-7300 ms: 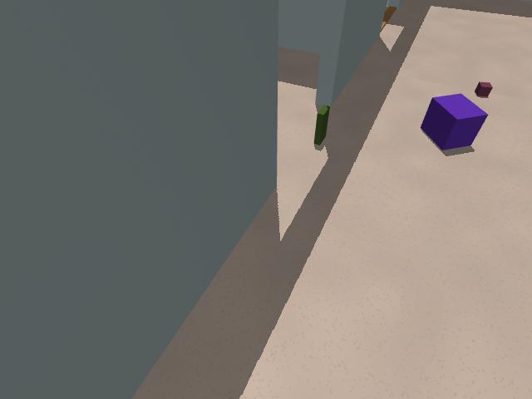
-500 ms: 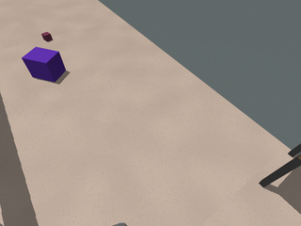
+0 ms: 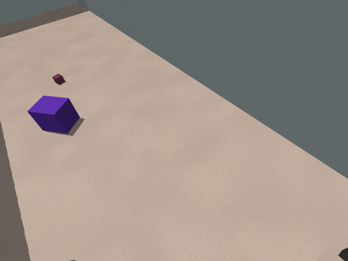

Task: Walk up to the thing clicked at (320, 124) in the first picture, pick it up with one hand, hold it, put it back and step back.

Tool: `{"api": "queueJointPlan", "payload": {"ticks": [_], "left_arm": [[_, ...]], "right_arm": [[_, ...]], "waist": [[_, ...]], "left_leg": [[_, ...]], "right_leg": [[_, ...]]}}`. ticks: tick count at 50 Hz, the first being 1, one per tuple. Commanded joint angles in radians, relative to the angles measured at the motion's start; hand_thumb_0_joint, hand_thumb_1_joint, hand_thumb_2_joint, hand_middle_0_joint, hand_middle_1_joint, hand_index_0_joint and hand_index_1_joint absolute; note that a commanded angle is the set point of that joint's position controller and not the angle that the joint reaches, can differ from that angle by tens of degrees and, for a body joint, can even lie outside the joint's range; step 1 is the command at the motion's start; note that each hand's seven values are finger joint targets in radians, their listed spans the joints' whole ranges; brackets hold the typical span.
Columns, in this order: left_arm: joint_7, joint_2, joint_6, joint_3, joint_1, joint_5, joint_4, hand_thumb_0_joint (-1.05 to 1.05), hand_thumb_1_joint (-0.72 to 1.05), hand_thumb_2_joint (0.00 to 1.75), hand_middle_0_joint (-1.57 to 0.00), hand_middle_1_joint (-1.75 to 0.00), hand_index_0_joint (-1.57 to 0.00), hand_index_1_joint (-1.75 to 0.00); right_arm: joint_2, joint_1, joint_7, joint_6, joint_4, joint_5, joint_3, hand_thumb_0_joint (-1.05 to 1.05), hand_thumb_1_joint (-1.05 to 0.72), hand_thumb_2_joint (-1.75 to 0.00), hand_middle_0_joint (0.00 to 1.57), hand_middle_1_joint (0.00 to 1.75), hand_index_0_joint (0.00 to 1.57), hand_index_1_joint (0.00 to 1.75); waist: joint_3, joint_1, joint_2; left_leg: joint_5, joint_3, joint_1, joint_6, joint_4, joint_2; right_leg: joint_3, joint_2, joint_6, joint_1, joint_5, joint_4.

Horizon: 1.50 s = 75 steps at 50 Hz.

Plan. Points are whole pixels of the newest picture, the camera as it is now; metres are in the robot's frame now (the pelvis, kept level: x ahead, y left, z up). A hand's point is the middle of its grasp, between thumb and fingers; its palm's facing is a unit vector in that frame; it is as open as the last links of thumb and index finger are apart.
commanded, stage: walk up
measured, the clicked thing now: out of the picture +0.57 +1.45 -0.65
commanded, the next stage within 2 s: none
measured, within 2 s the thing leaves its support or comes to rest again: neither
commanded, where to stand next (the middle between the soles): +0.40 +0.04 m, yaw +1 degrees
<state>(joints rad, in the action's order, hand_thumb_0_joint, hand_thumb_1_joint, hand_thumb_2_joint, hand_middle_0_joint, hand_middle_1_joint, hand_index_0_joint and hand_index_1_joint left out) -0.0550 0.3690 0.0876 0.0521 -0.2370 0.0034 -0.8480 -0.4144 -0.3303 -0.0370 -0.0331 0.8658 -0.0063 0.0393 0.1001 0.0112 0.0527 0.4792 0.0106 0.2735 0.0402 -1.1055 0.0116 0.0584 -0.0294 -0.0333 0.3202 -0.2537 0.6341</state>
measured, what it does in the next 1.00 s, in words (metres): walks ahead, turning left: left foot, then right foot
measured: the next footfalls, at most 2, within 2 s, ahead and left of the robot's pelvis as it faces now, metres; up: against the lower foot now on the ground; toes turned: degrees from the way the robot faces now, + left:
left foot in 0.34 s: +0.24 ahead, +0.17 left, +0.00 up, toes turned +17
right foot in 0.86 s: +0.52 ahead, -0.03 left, +0.00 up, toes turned +33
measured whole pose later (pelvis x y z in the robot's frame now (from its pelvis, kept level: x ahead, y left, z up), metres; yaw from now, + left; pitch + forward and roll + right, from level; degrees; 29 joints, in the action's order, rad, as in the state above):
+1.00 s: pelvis +0.35 -0.02 -0.01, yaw +38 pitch -1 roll +3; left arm -0.06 0.36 -0.05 0.03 -0.11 0.03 -0.72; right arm -0.49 -0.27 0.08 -0.02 0.74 -0.02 0.06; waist 0.20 0.01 0.00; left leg 0.51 -0.05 0.49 0.02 -1.14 -0.04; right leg 0.05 -0.09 -0.02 0.44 -0.24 0.70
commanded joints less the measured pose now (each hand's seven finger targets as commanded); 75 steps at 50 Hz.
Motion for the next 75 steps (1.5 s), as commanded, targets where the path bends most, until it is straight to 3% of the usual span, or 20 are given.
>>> {"api": "queueJointPlan", "payload": {"ticks": [1, 7, 12, 16, 17, 19, 20, 24, 36, 39, 42, 44, 47, 49, 56, 62, 68, 70, 72, 75], "left_arm": [[0.035, 0.284, 0.018, 0.079, -0.072, -0.017, 0.044, 0.00, 0.90, 0.90, -0.20, -0.30, -0.20, -0.30], [0.031, 0.292, 0.028, 0.080, -0.079, 0.005, 0.086, 0.00, 0.90, 0.90, -0.20, -0.30, -0.20, -0.30], [0.001, 0.299, -0.012, 0.104, 0.066, 0.035, 0.168, 0.00, 0.90, 0.90, -0.20, -0.30, -0.20, -0.30], [-0.009, 0.290, -0.043, 0.096, 0.105, 0.040, 0.178, 0.00, 0.90, 0.90, -0.20, -0.30, -0.20, -0.30], [-0.011, 0.237, -0.052, 0.077, 0.073, 0.037, 0.186, 0.00, 0.90, 0.90, -0.20, -0.30, -0.20, -0.30], [-0.012, 0.191, -0.065, 0.060, 0.045, 0.015, 0.229, 0.00, 0.90, 0.90, -0.20, -0.30, -0.20, -0.30], [-0.007, 0.251, -0.061, 0.061, 0.097, 0.035, 0.233, 0.00, 0.90, 0.90, -0.20, -0.30, -0.20, -0.30], [-0.007, 0.260, -0.079, 0.067, 0.071, 0.011, 0.177, 0.00, 0.90, 0.90, -0.20, -0.30, -0.20, -0.30], [-0.005, 0.191, -0.127, 0.071, 0.203, 0.016, 0.255, 0.00, 0.90, 0.90, -0.20, -0.30, -0.20, -0.30], [0.003, 0.202, -0.114, 0.070, 0.207, 0.009, 0.258, 0.00, 0.90, 0.90, -0.20, -0.30, -0.20, -0.30], [0.014, 0.244, -0.098, 0.094, 0.012, 0.013, 0.183, 0.00, 0.90, 0.90, -0.20, -0.30, -0.20, -0.30], [0.020, 0.305, -0.104, 0.089, 0.014, 0.019, 0.205, 0.00, 0.90, 0.90, -0.20, -0.30, -0.20, -0.30], [0.013, 0.279, -0.118, 0.084, 0.113, 0.021, 0.223, 0.00, 0.90, 0.90, -0.20, -0.30, -0.20, -0.30], [0.026, 0.261, -0.115, 0.068, 0.135, 0.022, 0.194, 0.00, 0.90, 0.90, -0.20, -0.30, -0.20, -0.30], [0.046, 0.277, -0.079, 0.088, -0.002, 0.015, 0.178, 0.00, 0.90, 0.90, -0.20, -0.30, -0.20, -0.30], [0.045, 0.306, -0.069, 0.093, 0.012, 0.017, 0.186, 0.00, 0.90, 0.90, -0.20, -0.30, -0.20, -0.30], [0.034, 0.331, -0.083, 0.087, 0.061, 0.018, 0.182, 0.00, 0.90, 0.90, -0.20, -0.30, -0.20, -0.30], [0.034, 0.273, -0.095, 0.069, 0.031, 0.016, 0.170, 0.00, 0.90, 0.90, -0.20, -0.30, -0.20, -0.30], [0.048, 0.260, -0.099, 0.067, 0.057, 0.006, 0.190, 0.00, 0.90, 0.90, -0.20, -0.30, -0.20, -0.30], [0.054, 0.282, -0.090, 0.079, 0.050, -0.001, 0.134, 0.00, 0.90, 0.90, -0.20, -0.30, -0.20, -0.30]], "right_arm": [[-0.184, -0.074, 0.007, -0.027, -0.062, 0.021, 0.060, 0.00, -0.90, -0.90, 0.20, 0.30, 0.20, 0.30], [-0.170, 0.005, -0.021, -0.013, -0.082, -0.007, 0.080, 0.00, -0.90, -0.90, 0.20, 0.30, 0.20, 0.30], [-0.202, 0.086, -0.053, 0.020, -0.126, 0.003, 0.088, 0.00, -0.90, -0.90, 0.20, 0.30, 0.20, 0.30], [-0.225, -0.148, -0.028, 0.003, -0.057, -0.001, 0.106, 0.00, -0.90, -0.90, 0.20, 0.30, 0.20, 0.30], [-0.254, -0.261, -0.002, -0.005, -0.028, -0.005, 0.123, 0.00, -0.90, -0.90, 0.20, 0.30, 0.20, 0.30], [-0.376, -0.260, 0.026, -0.023, -0.089, -0.014, 0.133, 0.00, -0.90, -0.90, 0.20, 0.30, 0.20, 0.30], [-0.371, -0.202, 0.032, -0.026, -0.107, 0.011, 0.136, 0.00, -0.90, -0.90, 0.20, 0.30, 0.20, 0.30], [-0.259, -0.128, 0.066, -0.052, -0.137, 0.024, 0.086, 0.00, -0.90, -0.90, 0.20, 0.30, 0.20, 0.30], [-0.268, -0.147, 0.117, -0.059, -0.185, -0.023, 0.094, 0.00, -0.90, -0.90, 0.20, 0.30, 0.20, 0.30], [-0.283, -0.103, 0.127, -0.044, -0.209, -0.024, 0.102, 0.00, -0.90, -0.90, 0.20, 0.30, 0.20, 0.30], [-0.226, -0.047, 0.130, -0.027, -0.224, -0.005, 0.080, 0.00, -0.90, -0.90, 0.20, 0.30, 0.20, 0.30], [-0.138, -0.192, 0.147, -0.012, -0.203, -0.006, 0.045, 0.00, -0.90, -0.90, 0.20, 0.30, 0.20, 0.30], [-0.259, -0.126, 0.137, -0.006, -0.164, -0.019, 0.094, 0.00, -0.90, -0.90, 0.20, 0.30, 0.20, 0.30], [-0.234, -0.143, 0.105, -0.002, -0.140, -0.008, 0.088, 0.00, -0.90, -0.90, 0.20, 0.30, 0.20, 0.30], [-0.214, -0.008, 0.058, 0.029, -0.172, -0.020, 0.076, 0.00, -0.90, -0.90, 0.20, 0.30, 0.20, 0.30], [-0.198, 0.005, 0.039, 0.038, -0.162, -0.020, 0.085, 0.00, -0.90, -0.90, 0.20, 0.30, 0.20, 0.30], [-0.211, -0.046, 0.030, 0.039, -0.146, -0.011, 0.103, 0.00, -0.90, -0.90, 0.20, 0.30, 0.20, 0.30], [-0.265, -0.102, 0.040, 0.031, -0.130, -0.022, 0.121, 0.00, -0.90, -0.90, 0.20, 0.30, 0.20, 0.30], [-0.422, -0.016, 0.051, 0.025, -0.190, -0.032, 0.144, 0.00, -0.90, -0.90, 0.20, 0.30, 0.20, 0.30], [-0.303, 0.096, 0.069, 0.020, -0.187, -0.022, 0.107, 0.00, -0.90, -0.90, 0.20, 0.30, 0.20, 0.30]], "waist": [[-0.044, -0.008, -0.195], [-0.011, 0.008, -0.172], [-0.030, 0.042, -0.215], [-0.127, -0.070, -0.050], [-0.180, -0.130, 0.121], [-0.129, -0.088, 0.295], [-0.103, -0.072, 0.212], [-0.099, -0.003, 0.017], [-0.029, -0.018, 0.105], [-0.071, -0.020, 0.137], [-0.187, 0.090, -0.020], [-0.306, 0.025, -0.320], [-0.181, 0.021, -0.305], [-0.149, -0.001, -0.326], [-0.099, 0.059, -0.218], [-0.113, 0.041, -0.185], [-0.142, -0.009, -0.184], [-0.162, -0.042, -0.041], [-0.050, -0.053, 0.242], [-0.030, 0.000, 0.056]], "left_leg": [[-0.123, -0.096, 0.229, 0.002, 0.008, 0.047], [-0.210, -0.049, 0.242, -0.048, 0.251, 0.072], [-0.293, 0.026, 0.125, -0.033, 0.414, 0.128], [-0.237, 0.138, -0.166, 0.017, 0.501, 0.006], [-0.143, 0.067, -0.314, 0.054, 0.594, -0.031], [-0.111, -0.776, -0.432, 0.244, 0.832, 0.332], [-0.130, -0.903, -0.357, 0.301, 0.893, 0.392], [-0.526, -0.382, -0.241, 0.149, 0.769, 0.203], [-1.044, -0.318, -0.044, 0.146, 0.588, 0.117], [-0.938, -0.354, -0.067, 0.122, 0.500, 0.115], [-0.639, -0.264, 0.123, 0.034, 0.251, 0.004], [0.156, -0.092, 0.355, -0.001, 0.000, -0.095], [0.045, -0.080, 0.293, -0.016, -0.122, -0.021], [-0.022, -0.070, 0.270, -0.029, -0.093, -0.006], [-0.037, -0.065, 0.345, -0.066, 0.029, 0.020], [-0.053, -0.010, 0.219, -0.049, 0.175, 0.032], [-0.092, 0.059, 0.000, -0.004, 0.390, -0.012], [0.015, -0.125, -0.146, 0.060, 0.511, 0.016], [-0.041, -0.738, 0.008, 0.255, 0.776, 0.317], [-0.404, -0.424, 0.083, 0.200, 0.640, 0.189]], "right_leg": [[-0.298, -0.218, -0.131, -0.178, 0.253, -0.340], [-0.188, -0.219, -0.192, -0.111, -0.012, -0.416], [-0.011, -0.282, -0.138, -0.072, -0.161, -0.371], [0.083, -0.242, -0.096, -0.020, 0.018, 0.004], [0.126, -0.157, -0.064, 0.065, 0.074, 0.350], [0.005, 0.065, 0.024, 0.477, -0.331, 0.654], [-0.117, -0.007, 0.011, 0.468, -0.313, 0.676], [-0.178, -0.094, 0.010, 0.335, -0.119, 0.537], [-0.094, -0.015, 0.020, 0.261, 0.006, 0.287], [-0.111, -0.016, -0.009, 0.198, 0.007, 0.122], [-0.169, -0.041, -0.051, -0.210, 0.207, -0.151], [-0.479, -0.409, -0.076, -0.387, 0.327, -0.187], [-0.448, -0.319, -0.153, -0.119, -0.107, -0.300], [-0.278, -0.238, -0.150, -0.066, -0.014, -0.232], [-0.221, -0.352, -0.175, -0.187, 0.101, -0.245], [-0.116, -0.393, -0.161, -0.131, 0.157, -0.208], [0.000, -0.396, -0.096, 0.039, -0.157, -0.108], [0.028, -0.338, -0.024, 0.222, -0.371, 0.101], [0.018, -0.075, 0.077, 0.406, -0.434, 0.434], [-0.066, -0.096, 0.044, 0.255, -0.303, 0.478]]}}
